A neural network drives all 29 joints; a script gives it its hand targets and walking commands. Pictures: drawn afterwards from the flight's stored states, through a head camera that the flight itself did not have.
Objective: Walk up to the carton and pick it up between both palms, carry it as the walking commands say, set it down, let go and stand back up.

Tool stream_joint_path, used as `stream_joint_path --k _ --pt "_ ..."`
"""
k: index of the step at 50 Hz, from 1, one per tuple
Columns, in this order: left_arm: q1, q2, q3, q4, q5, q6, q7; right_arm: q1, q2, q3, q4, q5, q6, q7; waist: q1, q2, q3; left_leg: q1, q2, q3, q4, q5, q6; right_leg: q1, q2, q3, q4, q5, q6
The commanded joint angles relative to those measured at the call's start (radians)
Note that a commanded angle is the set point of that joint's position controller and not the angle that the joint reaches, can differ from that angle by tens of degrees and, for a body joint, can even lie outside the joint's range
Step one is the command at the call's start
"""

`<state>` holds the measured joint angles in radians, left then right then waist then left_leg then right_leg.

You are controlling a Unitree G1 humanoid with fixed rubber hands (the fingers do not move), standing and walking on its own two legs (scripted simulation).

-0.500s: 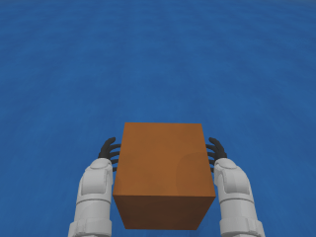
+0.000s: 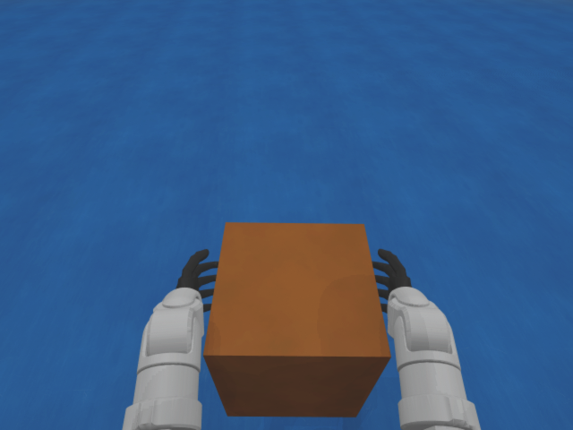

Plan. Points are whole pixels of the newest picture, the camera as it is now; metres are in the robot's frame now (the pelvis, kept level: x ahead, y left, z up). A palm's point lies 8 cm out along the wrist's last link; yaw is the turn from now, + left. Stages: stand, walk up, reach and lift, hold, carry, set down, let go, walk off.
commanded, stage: hold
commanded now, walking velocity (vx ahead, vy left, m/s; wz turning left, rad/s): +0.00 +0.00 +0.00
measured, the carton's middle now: (293, 323) +0.29 +0.00 -0.02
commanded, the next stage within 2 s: carry in 0.16 s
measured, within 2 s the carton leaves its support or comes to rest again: neither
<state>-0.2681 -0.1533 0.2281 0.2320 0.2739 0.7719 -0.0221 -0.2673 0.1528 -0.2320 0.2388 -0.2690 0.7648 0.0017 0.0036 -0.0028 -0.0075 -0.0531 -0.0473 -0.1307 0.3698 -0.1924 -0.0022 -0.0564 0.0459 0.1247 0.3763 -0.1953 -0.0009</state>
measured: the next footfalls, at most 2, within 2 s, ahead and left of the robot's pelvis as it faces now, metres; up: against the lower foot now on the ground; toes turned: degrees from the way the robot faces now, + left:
left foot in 0.68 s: +0.25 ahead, +0.02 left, +0.00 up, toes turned +9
right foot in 1.10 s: +0.56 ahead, -0.28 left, +0.00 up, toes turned -11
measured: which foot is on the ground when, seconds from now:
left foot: down 0.00-0.38, up 0.40-0.66, down 0.68-1.00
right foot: down 0.00-0.70, up 0.72-1.00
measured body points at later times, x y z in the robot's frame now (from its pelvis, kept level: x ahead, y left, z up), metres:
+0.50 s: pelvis +0.07 -0.05 +0.00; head +0.05 -0.05 +0.45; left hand +0.36 +0.09 +0.08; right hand +0.35 -0.21 +0.08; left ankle +0.03 +0.08 -0.70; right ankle +0.03 -0.13 -0.75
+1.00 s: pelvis +0.32 -0.11 +0.00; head +0.34 -0.09 +0.45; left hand +0.61 +0.02 +0.07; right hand +0.59 -0.28 +0.09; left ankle +0.21 +0.02 -0.75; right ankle +0.44 -0.28 -0.70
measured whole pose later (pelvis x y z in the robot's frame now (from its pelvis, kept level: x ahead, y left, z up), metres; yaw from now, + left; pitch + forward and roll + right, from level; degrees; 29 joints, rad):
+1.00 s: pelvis +0.32 -0.11 +0.00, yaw -3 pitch +5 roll -2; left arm -0.16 -0.13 0.09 -0.40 0.10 1.21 0.10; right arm -0.15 0.13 -0.12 -0.39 -0.10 1.20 -0.08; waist -0.02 -0.01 -0.07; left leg -0.03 0.12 0.20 0.26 -0.30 -0.05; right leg -0.61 -0.09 -0.11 0.63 -0.08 0.00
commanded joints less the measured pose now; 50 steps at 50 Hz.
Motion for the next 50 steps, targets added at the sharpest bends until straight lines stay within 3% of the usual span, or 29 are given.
stream_joint_path --k 1,7,8,9,10,12,13,14,16,17,18,19,20,21,23,25,30,32,33,34,35,36,37,38,39,40,42,45,50 --pt "-0.453 -0.914 -0.535 -0.015 -0.254 -0.022 -0.212 -0.459 0.902 0.544 -0.015 0.261 -0.016 0.23 0.0 0.005 -0.172 0.028 -0.035 0.034 -0.056 0.131 -0.006 0.015 0.037 -0.035 -0.059 0.116 0.009" --pt "-0.441 -0.912 -0.541 -0.026 -0.258 -0.021 -0.209 -0.449 0.898 0.547 -0.024 0.263 -0.016 0.23 0.0 0.006 -0.172 0.033 -0.035 0.031 -0.055 0.146 -0.007 0.015 0.038 -0.034 -0.057 0.124 0.007" --pt "-0.474 -0.91 -0.605 -0.017 -0.286 -0.037 -0.211 -0.458 0.886 0.58 -0.016 0.273 -0.033 0.23 -0.004 -0.01 -0.159 -0.141 0.138 -0.008 -0.014 -0.11 0.036 -0.147 -0.104 -0.009 0.011 -0.091 -0.02" --pt "-0.464 -0.914 -0.587 -0.01 -0.278 -0.038 -0.212 -0.455 0.886 0.581 -0.012 0.271 -0.032 0.232 -0.002 -0.002 -0.17 -0.157 0.166 -0.076 -0.049 -0.378 0.068 -0.184 -0.088 0.013 0.017 -0.303 -0.029" --pt "-0.475 -0.924 -0.596 -0.028 -0.284 -0.036 -0.213 -0.475 0.882 0.6 -0.037 0.282 -0.03 0.231 -0.007 0.021 -0.14 -0.178 0.192 -0.128 -0.089 -0.556 0.094 -0.269 -0.065 -0.002 0.056 -0.408 -0.031" --pt "-0.542 -0.924 -0.675 -0.146 -0.355 -0.021 -0.204 -0.498 0.88 0.655 -0.133 0.319 -0.02 0.213 -0.021 0.163 -0.146 -0.148 0.3 -0.256 -0.185 -0.599 0.138 -0.362 -0.019 -0.105 0.232 -0.269 -0.008" --pt "-0.57 -0.916 -0.725 -0.211 -0.4 0.001 -0.197 -0.481 0.88 0.686 -0.18 0.337 0.0 0.197 -0.02 0.198 -0.166 -0.136 0.353 -0.279 -0.209 -0.531 0.155 -0.38 -0.035 -0.126 0.266 -0.193 -0.004" --pt "-0.554 -0.902 -0.744 -0.227 -0.415 0.027 -0.188 -0.451 0.87 0.691 -0.193 0.346 0.028 0.186 -0.017 0.184 -0.187 -0.138 0.37 -0.261 -0.215 -0.492 0.158 -0.374 -0.049 -0.136 0.227 -0.185 -0.008" --pt "-0.5 -0.883 -0.785 -0.286 -0.456 0.082 -0.171 -0.43 0.846 0.74 -0.287 0.385 0.084 0.169 -0.011 0.174 -0.227 -0.205 0.337 -0.15 -0.169 -0.465 0.135 -0.242 -0.032 -0.175 0.079 -0.163 -0.026" --pt "-0.468 -0.876 -0.805 -0.325 -0.48 0.113 -0.163 -0.42 0.833 0.764 -0.34 0.405 0.116 0.16 -0.005 0.165 -0.244 -0.269 0.293 -0.078 -0.121 -0.446 0.108 -0.123 -0.017 -0.198 -0.005 -0.137 -0.038" --pt "-0.431 -0.869 -0.823 -0.36 -0.499 0.148 -0.153 -0.407 0.822 0.786 -0.386 0.431 0.152 0.154 0.002 0.117 -0.274 -0.351 0.238 0.002 -0.03 -0.416 0.074 0.019 -0.038 -0.168 -0.062 -0.129 -0.049" --pt "-0.381 -0.85 -0.818 -0.377 -0.496 0.181 -0.142 -0.401 0.809 0.802 -0.427 0.459 0.191 0.154 0.015 -0.049 -0.284 -0.453 0.144 0.137 0.175 -0.344 0.025 0.101 -0.165 0.033 -0.158 -0.271 -0.093" --pt "-0.345 -0.83 -0.805 -0.392 -0.484 0.208 -0.131 -0.393 0.808 0.807 -0.445 0.48 0.224 0.16 0.026 -0.216 -0.289 -0.617 0.069 0.264 0.391 -0.318 -0.003 0.205 -0.318 0.255 -0.222 -0.364 -0.162" --pt "-0.339 -0.828 -0.807 -0.432 -0.48 0.234 -0.123 -0.405 0.805 0.822 -0.467 0.505 0.253 0.165 0.027 -0.193 -0.252 -0.684 0.097 0.24 0.465 -0.36 0.007 0.19 -0.363 0.296 -0.244 -0.301 -0.207" --pt "-0.376 -0.83 -0.834 -0.548 -0.515 0.285 -0.108 -0.421 0.829 0.86 -0.548 0.562 0.302 0.165 0.029 -0.075 -0.255 -0.686 0.121 0.224 0.478 -0.295 0.004 0.175 -0.338 0.209 -0.218 -0.117 -0.23" --pt "-0.361 -0.816 -0.842 -0.585 -0.539 0.334 -0.104 -0.385 0.818 0.856 -0.574 0.579 0.351 0.16 0.03 -0.09 -0.277 -0.663 0.109 0.246 0.424 -0.227 -0.002 0.185 -0.287 0.096 -0.187 0.005 -0.214" --pt "-0.307 -0.806 -0.844 -0.581 -0.555 0.417 -0.12 -0.321 0.79 0.829 -0.601 0.54 0.432 0.143 0.027 -0.139 -0.252 -0.525 0.068 0.313 0.25 -0.132 0.006 0.117 -0.241 -0.012 -0.145 0.172 -0.221" --pt "-0.332 -0.817 -0.853 -0.595 -0.569 0.434 -0.123 -0.305 0.804 0.818 -0.597 0.526 0.449 0.144 0.01 -0.129 -0.248 -0.375 0.05 0.355 0.128 -0.034 0.024 0.036 -0.211 -0.08 -0.074 0.243 -0.206" --pt "-0.343 -0.82 -0.857 -0.599 -0.575 0.442 -0.124 -0.292 0.814 0.811 -0.588 0.521 0.455 0.145 -0.007 -0.102 -0.279 -0.179 0.041 0.381 0.044 0.041 0.035 -0.064 -0.178 -0.143 0.026 0.287 -0.175" --pt "-0.359 -0.818 -0.862 -0.604 -0.576 0.45 -0.128 -0.262 0.817 0.799 -0.565 0.514 0.459 0.144 -0.025 -0.052 -0.334 0.089 0.105 0.306 0.035 0.044 0.057 -0.238 -0.139 -0.195 0.171 0.31 -0.123" --pt "-0.37 -0.814 -0.878 -0.619 -0.581 0.459 -0.132 -0.242 0.792 0.779 -0.562 0.502 0.462 0.141 -0.041 0.104 -0.388 0.277 0.351 -0.029 -0.057 -0.203 0.117 -0.449 -0.09 -0.243 0.422 0.129 -0.078" --pt "-0.371 -0.803 -0.88 -0.622 -0.59 0.464 -0.138 -0.249 0.8 0.782 -0.566 0.507 0.453 0.139 -0.018 0.316 -0.344 0.359 0.576 -0.475 -0.18 -0.225 0.252 -0.724 0.031 -0.217 0.631 -0.25 -0.051" --pt "-0.396 -0.81 -0.87 -0.612 -0.584 0.455 -0.139 -0.32 0.83 0.795 -0.603 0.531 0.45 0.139 -0.007 0.169 -0.315 0.265 0.591 -0.476 -0.182 -0.307 0.264 -0.726 -0.076 -0.083 0.763 -0.234 -0.066" --pt "-0.403 -0.829 -0.872 -0.627 -0.592 0.45 -0.14 -0.334 0.851 0.799 -0.631 0.533 0.449 0.139 -0.008 0.068 -0.279 0.188 0.558 -0.394 -0.186 -0.301 0.235 -0.736 -0.11 -0.059 0.781 -0.175 -0.065" --pt "-0.402 -0.855 -0.873 -0.622 -0.589 0.443 -0.141 -0.36 0.868 0.812 -0.641 0.542 0.45 0.145 -0.007 0.013 -0.261 0.148 0.525 -0.275 -0.19 -0.246 0.193 -0.728 -0.147 -0.059 0.761 -0.109 -0.055" --pt "-0.388 -0.883 -0.874 -0.62 -0.586 0.44 -0.138 -0.358 0.881 0.828 -0.639 0.551 0.452 0.152 -0.007 0.013 -0.241 0.111 0.484 -0.167 -0.206 -0.172 0.153 -0.714 -0.169 -0.078 0.708 -0.048 -0.037" --pt "-0.363 -0.897 -0.862 -0.619 -0.566 0.431 -0.126 -0.352 0.885 0.844 -0.647 0.573 0.453 0.168 -0.008 0.091 -0.229 0.075 0.405 0.025 -0.215 0.041 0.11 -0.66 -0.151 -0.153 0.59 0.024 -0.008" --pt "-0.298 -0.887 -0.847 -0.618 -0.537 0.427 -0.104 -0.313 0.857 0.834 -0.658 0.582 0.454 0.18 -0.011 0.142 -0.211 0.09 0.341 0.173 -0.172 0.316 0.084 -0.612 -0.121 -0.229 0.412 0.069 0.012" --pt "-0.282 -0.864 -0.842 -0.651 -0.517 0.434 -0.091 -0.279 0.825 0.831 -0.672 0.573 0.458 0.19 -0.029 0.216 -0.158 0.066 0.314 0.29 -0.153 0.392 0.044 -0.475 -0.091 -0.311 0.164 0.172 0.005"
